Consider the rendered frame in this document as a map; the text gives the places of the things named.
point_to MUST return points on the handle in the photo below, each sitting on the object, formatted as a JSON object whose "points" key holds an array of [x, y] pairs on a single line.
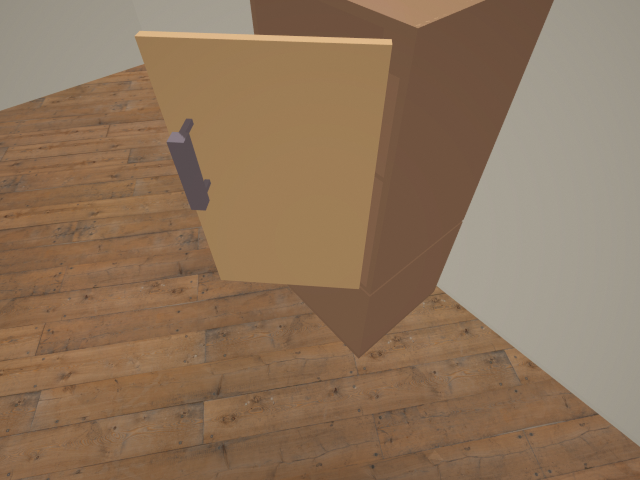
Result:
{"points": [[185, 160]]}

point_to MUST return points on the cupboard door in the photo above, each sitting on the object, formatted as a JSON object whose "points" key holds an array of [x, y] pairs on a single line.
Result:
{"points": [[287, 129]]}

